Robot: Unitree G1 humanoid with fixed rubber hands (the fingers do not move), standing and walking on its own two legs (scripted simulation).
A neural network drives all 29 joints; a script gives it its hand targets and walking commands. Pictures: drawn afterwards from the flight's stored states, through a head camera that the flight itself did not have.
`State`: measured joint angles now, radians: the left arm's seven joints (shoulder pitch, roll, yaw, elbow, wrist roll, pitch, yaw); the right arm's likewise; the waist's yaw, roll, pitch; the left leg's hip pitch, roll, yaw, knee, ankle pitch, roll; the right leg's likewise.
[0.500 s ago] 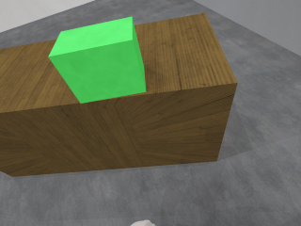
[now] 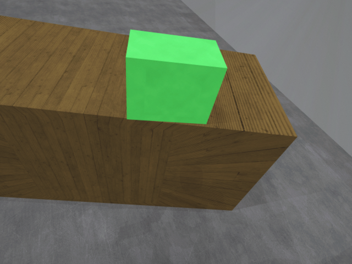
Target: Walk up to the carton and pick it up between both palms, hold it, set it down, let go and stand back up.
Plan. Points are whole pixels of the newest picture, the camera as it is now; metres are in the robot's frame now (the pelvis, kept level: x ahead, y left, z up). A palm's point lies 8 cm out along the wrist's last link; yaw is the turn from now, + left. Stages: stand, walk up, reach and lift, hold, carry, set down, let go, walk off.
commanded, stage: walk up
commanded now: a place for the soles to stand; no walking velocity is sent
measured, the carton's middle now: (171, 80) +0.68 +0.01 +0.05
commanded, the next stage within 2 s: none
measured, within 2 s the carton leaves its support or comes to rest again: neither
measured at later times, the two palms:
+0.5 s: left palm out of the picture +0.02 +0.41 -0.19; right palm out of the picture -0.01 -0.26 -0.05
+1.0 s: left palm out of the picture -0.02 +0.28 -0.08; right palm out of the picture -0.02 -0.39 -0.10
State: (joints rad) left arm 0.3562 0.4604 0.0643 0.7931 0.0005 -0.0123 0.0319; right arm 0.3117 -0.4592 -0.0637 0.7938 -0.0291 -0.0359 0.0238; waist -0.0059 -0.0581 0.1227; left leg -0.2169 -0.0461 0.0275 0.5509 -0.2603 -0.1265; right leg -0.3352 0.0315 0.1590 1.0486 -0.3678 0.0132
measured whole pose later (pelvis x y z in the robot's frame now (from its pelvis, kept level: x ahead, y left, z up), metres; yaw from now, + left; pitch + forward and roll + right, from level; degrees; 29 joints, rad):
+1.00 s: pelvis -0.08 -0.06 +0.00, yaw -5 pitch +0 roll +2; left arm 0.32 0.46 0.07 0.82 0.00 0.00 -0.04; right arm 0.29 -0.43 -0.06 0.82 0.00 0.00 -0.05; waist 0.07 0.00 0.05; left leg -0.51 -0.06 -0.10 1.20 -0.41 0.02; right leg -0.31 0.08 -0.06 0.53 -0.35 -0.02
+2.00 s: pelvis +0.02 +0.00 -0.04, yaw +2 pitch -4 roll -3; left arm 0.36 0.46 0.06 0.82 0.00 -0.08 0.08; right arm 0.23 -0.47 -0.06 0.82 -0.05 0.00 0.04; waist -0.02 0.09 0.14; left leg -0.35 -0.04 -0.07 0.85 -0.43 0.04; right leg -0.38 -0.01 0.11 1.17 -0.54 0.02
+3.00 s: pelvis -0.02 -0.05 -0.03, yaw +1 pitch -3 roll +1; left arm 0.21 0.46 0.06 0.82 0.00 0.01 -0.01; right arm 0.21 -0.47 -0.06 0.81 -0.02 -0.01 -0.01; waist 0.00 -0.05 0.17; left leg -0.35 -0.03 -0.05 0.76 -0.36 0.00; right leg -0.34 0.03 0.07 0.79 -0.40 -0.02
